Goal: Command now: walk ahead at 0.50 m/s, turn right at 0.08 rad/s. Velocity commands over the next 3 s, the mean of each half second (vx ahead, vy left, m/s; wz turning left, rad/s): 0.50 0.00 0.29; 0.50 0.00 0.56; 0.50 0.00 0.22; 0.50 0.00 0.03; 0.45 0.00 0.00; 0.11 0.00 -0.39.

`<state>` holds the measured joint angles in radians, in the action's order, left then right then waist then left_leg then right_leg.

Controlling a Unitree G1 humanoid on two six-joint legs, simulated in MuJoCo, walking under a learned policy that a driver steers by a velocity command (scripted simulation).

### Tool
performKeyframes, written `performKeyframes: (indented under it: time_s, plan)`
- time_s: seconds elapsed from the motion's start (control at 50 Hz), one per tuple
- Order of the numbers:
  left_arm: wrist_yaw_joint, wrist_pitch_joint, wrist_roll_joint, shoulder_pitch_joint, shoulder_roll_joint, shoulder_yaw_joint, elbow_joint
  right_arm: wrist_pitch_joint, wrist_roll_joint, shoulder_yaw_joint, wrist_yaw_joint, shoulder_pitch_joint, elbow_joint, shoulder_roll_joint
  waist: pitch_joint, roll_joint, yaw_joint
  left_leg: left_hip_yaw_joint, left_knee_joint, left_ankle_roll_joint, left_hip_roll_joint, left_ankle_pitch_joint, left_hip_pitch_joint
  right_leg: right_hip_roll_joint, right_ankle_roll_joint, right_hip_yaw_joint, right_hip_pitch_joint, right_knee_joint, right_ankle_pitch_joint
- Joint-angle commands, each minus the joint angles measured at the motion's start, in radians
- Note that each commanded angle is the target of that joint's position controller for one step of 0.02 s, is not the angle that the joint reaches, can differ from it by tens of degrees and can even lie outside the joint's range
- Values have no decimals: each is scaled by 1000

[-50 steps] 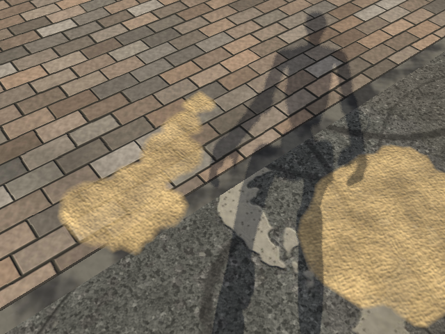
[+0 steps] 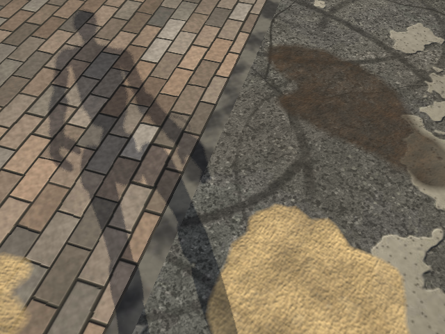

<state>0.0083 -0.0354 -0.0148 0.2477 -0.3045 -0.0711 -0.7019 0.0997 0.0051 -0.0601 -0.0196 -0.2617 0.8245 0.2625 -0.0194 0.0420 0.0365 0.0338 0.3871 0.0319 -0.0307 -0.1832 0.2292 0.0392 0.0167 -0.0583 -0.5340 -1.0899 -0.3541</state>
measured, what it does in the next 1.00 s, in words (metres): walks ahead, turning left: right foot, then left foot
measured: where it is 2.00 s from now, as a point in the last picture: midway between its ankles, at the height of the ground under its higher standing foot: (104, 193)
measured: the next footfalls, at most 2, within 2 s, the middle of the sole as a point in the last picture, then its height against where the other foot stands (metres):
right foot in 0.24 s outside the picture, level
left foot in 0.74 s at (158, 333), level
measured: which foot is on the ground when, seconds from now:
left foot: down 0.00-0.24, up 0.26-0.72, down 0.74-1.00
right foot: up 0.00-0.22, down 0.24-0.76, up 0.78-1.00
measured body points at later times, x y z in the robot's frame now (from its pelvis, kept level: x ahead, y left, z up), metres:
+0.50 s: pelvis +0.25 -0.04 +0.00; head +0.27 -0.04 +0.45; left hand +0.26 +0.25 -0.11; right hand +0.44 -0.28 -0.11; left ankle +0.29 +0.13 -0.67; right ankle +0.24 -0.15 -0.74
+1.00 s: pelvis +0.49 +0.11 +0.00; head +0.51 +0.14 +0.45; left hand +0.51 +0.44 -0.09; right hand +0.70 -0.09 -0.10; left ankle +0.46 +0.17 -0.74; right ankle +0.67 -0.01 -0.67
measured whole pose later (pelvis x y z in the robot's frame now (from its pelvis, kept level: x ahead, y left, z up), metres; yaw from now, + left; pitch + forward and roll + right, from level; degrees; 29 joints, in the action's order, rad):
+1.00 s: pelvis +0.49 +0.11 +0.00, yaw +31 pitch +2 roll -1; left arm 0.01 -0.09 0.01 0.11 -0.31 -0.06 -0.71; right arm 0.04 -0.01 -0.06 -0.01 -0.31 0.72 0.28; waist -0.05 0.03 0.04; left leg -0.07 0.37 0.10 -0.11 -0.17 0.21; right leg 0.11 -0.05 -0.08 -0.65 -0.95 -0.19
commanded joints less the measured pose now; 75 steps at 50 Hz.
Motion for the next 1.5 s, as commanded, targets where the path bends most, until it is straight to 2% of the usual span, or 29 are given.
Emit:
performKeyframes:
  time_s: [0.02, 0.16, 0.24, 0.26, 0.28, 0.3, 0.32, 0.4, 0.56, 0.66, 0.7, 0.74, 0.76, 0.78, 0.8, 0.82, 0.84, 0.86, 0.92, 1.06, 1.18, 1.24, 1.26, 1.28, 1.3, 1.32, 1.36, 1.42, 1.5]
  plan:
    - [-7, -27, 17, -43, -15, 5, 95, 10, -20, -30, 1, 28, -47, 151, 7, -130, -23, -282, -223, 210, 253, 144, -80, 57, -14, -1, -105, 186, 72]
    - [-31, -58, -3, -230, -40, 9, 135, -21, -41, -43, 12, -83, -6, 203, 4, -136, 26, -248, -172, 159, 239, 145, -68, -15, -35, 23, 89, 545, 305]
    - [-15, -67, 8, -21, -128, -37, 82, -30, -30, -25, 18, -82, -5, 155, 111, -118, -108, -216, 101, 72, 161, 161, 27, 20, 38, -4, 488, 646, 275]
    - [-1, -62, 27, 146, -204, -57, 66, -25, -3, 3, 18, -77, -38, 75, 260, 33, -173, -139, 425, 22, 79, -84, 197, 234, 103, -210, 742, 630, 259]
    - [-9, -47, 33, 179, -244, -64, 47, -11, -31, 13, 22, -173, -66, 42, 336, 294, -126, -93, 691, -8, 5, -420, 474, 404, 224, -588, 884, 747, 15]
    - [-14, -50, 22, 151, -159, -43, 48, -13, -48, -13, 26, -139, -50, 142, 234, 167, -139, -158, 818, -10, 57, -377, 557, 366, 212, -593, 799, 794, -125]
    - [-16, -53, 13, 103, -112, -27, 47, -16, -49, -24, 24, -82, -63, 168, 134, 126, -129, -155, 841, -5, 86, -288, 586, 332, 184, -453, 707, 809, -92]
    - [-21, -71, 26, -44, -43, -12, 27, -52, -37, -24, 17, -46, -71, 105, 13, 84, -40, -138, 763, -29, 163, -102, 467, 230, 159, -147, 448, 913, 235]
    - [2, -71, 20, -6, -121, -42, -38, -63, -26, -1, -19, 146, -156, 54, -40, 8, -75, -74, 401, -39, 150, 198, 445, 216, 149, 138, 448, 962, 411]
    - [5, -45, -7, 48, -167, -59, -79, -68, -26, -6, -42, 253, -221, 81, -67, 7, -92, -9, 268, 21, 117, 113, 425, 257, 111, 212, 578, 892, 522]
    - [9, -30, -15, 41, -200, -68, -80, -73, -23, -24, -44, 203, -226, 115, -9, 38, -47, 53, 260, 63, 50, 8, 304, 254, 88, 247, 612, 747, 854]
    - [15, -18, -16, 38, -186, -58, -75, -82, -29, -81, -27, -75, -155, 210, 143, 10, 103, 71, 188, 130, -38, 45, -109, 192, 33, 298, 474, 356, 932]
    - [14, -26, 31, 81, -98, -27, -52, -93, -37, -108, -3, -181, -134, 309, 224, -198, 100, -242, 179, 201, 161, 108, -393, 123, -20, 300, 183, 11, 326]
    - [2, -58, 30, 125, -24, 4, 4, -77, -35, -103, -10, -118, -176, 365, 378, -344, 9, -837, -20, 406, 360, -182, -626, -79, -63, 96, -163, -281, -261]
    - [-10, -88, -11, -4, -131, -17, 14, -63, -29, -77, -20, -129, -185, 270, 352, -167, 88, -824, -112, 351, 360, -246, -599, -28, -39, -41, -268, -319, -206]
    - [-13, -103, -32, -63, -138, -17, 37, -49, -24, -66, -20, -102, -175, 230, 216, -142, 76, -687, -112, 312, 328, -199, -485, 8, -15, -24, -310, -271, -119]
    - [-4, -107, -13, -63, -123, -14, 25, -42, -23, -56, -19, -40, -181, 204, 132, -53, 26, -576, -109, 280, 285, -90, -328, 52, -11, -25, -259, -185, -42]
    - [3, -102, 13, -52, -131, -21, 15, -40, -18, -46, -14, 19, -192, 170, 97, -62, -13, -489, -114, 262, 248, 21, -208, 81, -17, -31, -184, -98, 5]
    - [1, -70, 29, -23, -110, -23, 9, -36, -7, -43, 0, 55, -211, 162, 73, -89, -58, -394, -160, 268, 202, 197, -53, 86, -49, -17, -81, 3, 71]
    - [-19, -71, 23, -235, -36, 11, 55, -38, -20, -44, 31, -48, -155, 174, 15, -115, 27, -250, -169, 191, 126, 153, 15, 15, -84, 22, -5, 464, 483]
    - [-46, -91, 11, -304, -82, 1, 87, -49, -20, -46, 32, -132, -99, 184, -22, -137, 47, -352, -73, 177, 226, 188, -181, -3, -17, 10, -31, 594, 372]
    - [-38, -99, 17, -116, -131, -26, 40, -60, -18, -40, 32, -101, -102, 170, 78, -146, -58, -311, 132, 130, 170, 507, -200, -35, 56, 57, 235, 649, 324]
    - [-33, -101, 31, 45, -178, -39, 18, -59, -7, -23, 32, -90, -124, 136, 227, -89, -130, -261, 377, 94, 113, 407, -71, 93, 124, -74, 509, 602, 360]
    - [-34, -90, 33, 166, -258, -64, -17, -45, -22, 0, 29, -236, -126, 61, 381, 178, -103, -163, 752, 5, -48, -53, 305, 308, 293, -490, 900, 641, 184]
    - [-43, -84, 2, 197, -180, -45, -40, -34, -29, -2, 28, -210, -123, 108, 361, 211, -127, -211, 867, -1, -51, -391, 479, 349, 302, -709, 917, 784, -79]
    - [-39, -79, -5, 128, -125, -27, -30, -31, -41, -21, 25, -97, -141, 178, 189, 103, -137, -212, 914, 6, 9, -320, 555, 320, 251, -592, 783, 810, -174]
    - [-35, -66, 16, 16, -87, -7, -15, -26, -19, -19, 22, 15, -171, 161, 28, 8, -92, -143, 817, 4, 89, -184, 526, 241, 218, -392, 525, 861, -17]
    - [-34, -74, 21, -15, -68, 2, -22, -35, -15, -16, 19, -32, -150, 110, 19, 55, -38, -120, 703, -12, 135, -108, 412, 173, 208, -246, 394, 918, 184]
    - [-24, -74, 10, 16, -118, -10, -52, -33, -5, -2, 20, 64, -179, 78, -1, 23, -54, -91, 490, -46, 150, 60, 445, 158, 218, -126, 387, 958, 361]
Over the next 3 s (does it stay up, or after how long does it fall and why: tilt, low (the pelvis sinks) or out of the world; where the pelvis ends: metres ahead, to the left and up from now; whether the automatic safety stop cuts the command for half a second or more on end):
stays up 1.28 0.61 0.00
